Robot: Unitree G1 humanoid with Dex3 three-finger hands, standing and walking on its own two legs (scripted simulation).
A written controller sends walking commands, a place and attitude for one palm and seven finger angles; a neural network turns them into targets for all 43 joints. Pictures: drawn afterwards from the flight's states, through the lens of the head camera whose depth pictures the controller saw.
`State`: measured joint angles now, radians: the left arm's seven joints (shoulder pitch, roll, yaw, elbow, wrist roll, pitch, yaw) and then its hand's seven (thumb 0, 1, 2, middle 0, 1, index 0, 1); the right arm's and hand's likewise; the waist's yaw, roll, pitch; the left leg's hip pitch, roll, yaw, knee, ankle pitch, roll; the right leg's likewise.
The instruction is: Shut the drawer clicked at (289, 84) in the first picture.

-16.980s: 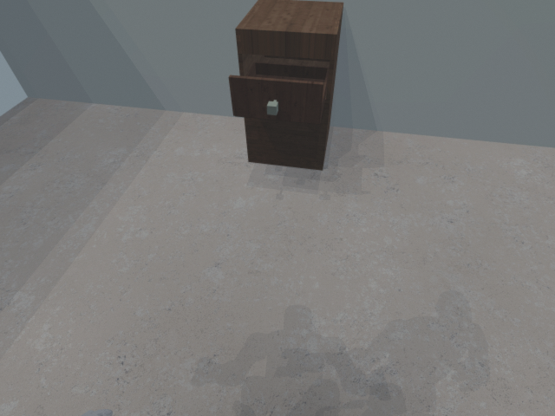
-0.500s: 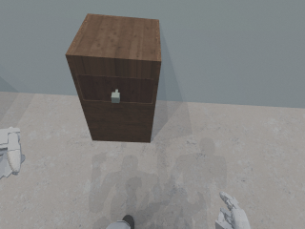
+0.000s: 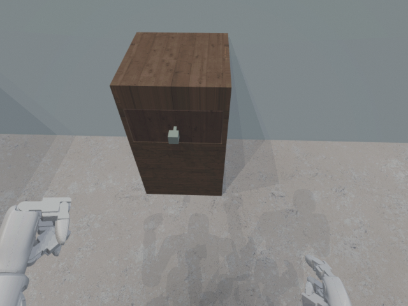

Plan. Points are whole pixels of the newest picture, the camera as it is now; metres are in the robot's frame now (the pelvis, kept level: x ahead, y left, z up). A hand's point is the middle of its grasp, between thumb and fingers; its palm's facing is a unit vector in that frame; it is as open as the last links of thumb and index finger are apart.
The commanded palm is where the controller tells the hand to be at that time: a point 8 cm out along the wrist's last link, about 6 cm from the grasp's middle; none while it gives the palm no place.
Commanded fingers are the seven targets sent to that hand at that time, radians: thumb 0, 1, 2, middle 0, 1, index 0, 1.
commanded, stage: let the arm hang, fingers relaxed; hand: left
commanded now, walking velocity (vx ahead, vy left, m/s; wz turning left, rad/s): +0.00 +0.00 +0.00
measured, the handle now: (174, 133) +0.77 +0.18 -0.23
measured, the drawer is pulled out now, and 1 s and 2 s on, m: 0.00 0.00 0.00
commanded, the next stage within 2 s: look to check the result in 1.04 s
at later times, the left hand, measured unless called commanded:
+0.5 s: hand out of the picture -0.12 +0.17 -0.16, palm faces +0.08 -0.97 -0.22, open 5.1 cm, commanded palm none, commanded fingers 0.00 0.90 0.90 -0.24 -0.34 -0.24 -0.34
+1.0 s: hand out of the picture -0.02 +0.11 -0.17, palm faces +0.10 -0.99 -0.14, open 7.3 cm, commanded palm none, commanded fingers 0.00 0.90 0.90 -0.20 -0.30 -0.20 -0.30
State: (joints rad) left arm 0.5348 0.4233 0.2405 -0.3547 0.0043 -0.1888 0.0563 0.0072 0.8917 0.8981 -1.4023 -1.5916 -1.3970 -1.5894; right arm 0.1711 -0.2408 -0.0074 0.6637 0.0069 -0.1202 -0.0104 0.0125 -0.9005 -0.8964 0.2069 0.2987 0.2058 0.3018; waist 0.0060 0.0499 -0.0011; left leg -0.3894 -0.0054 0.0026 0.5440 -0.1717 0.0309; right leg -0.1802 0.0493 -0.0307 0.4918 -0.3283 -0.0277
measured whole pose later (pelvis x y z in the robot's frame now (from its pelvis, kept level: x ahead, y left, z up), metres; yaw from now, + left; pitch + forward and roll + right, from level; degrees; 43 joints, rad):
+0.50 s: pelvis -0.01 -0.01 +0.00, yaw +2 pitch -2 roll -1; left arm 0.44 0.17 0.01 1.15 0.01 0.02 0.02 0.01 0.91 0.90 -0.61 -0.76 -0.60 -0.76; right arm 0.33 -0.13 -0.01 1.10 -0.01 0.04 -0.04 0.01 -0.91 -0.90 0.20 0.30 0.20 0.30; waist 0.01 0.02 0.09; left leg -0.31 -0.02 -0.04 0.46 -0.12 0.02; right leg -0.11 0.04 -0.07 0.44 -0.31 -0.05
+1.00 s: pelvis +0.00 -0.03 +0.00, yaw +2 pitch -3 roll +0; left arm 0.34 0.07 0.01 1.12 0.01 -0.02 0.04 0.01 0.91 0.90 -0.21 -0.30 -0.20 -0.30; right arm 0.33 -0.08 -0.02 1.13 -0.01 0.00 -0.05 0.01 -0.91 -0.90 0.20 0.30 0.20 0.30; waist -0.01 0.01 0.04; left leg -0.28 -0.01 -0.04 0.48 -0.15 0.00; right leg -0.08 0.06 -0.07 0.46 -0.34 -0.07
